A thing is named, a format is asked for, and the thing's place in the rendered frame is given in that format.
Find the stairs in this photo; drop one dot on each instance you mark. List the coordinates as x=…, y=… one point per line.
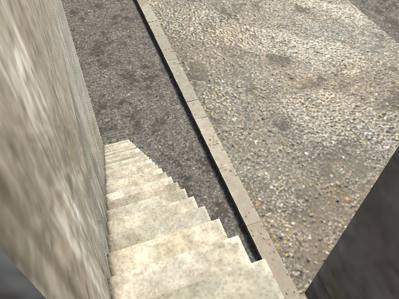
x=162, y=246

